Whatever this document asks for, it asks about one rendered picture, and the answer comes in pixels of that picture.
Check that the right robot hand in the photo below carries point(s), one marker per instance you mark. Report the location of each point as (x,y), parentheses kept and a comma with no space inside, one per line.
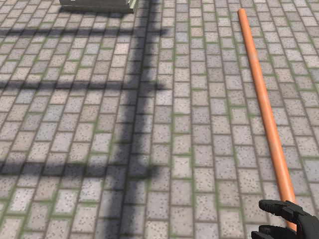
(307,226)

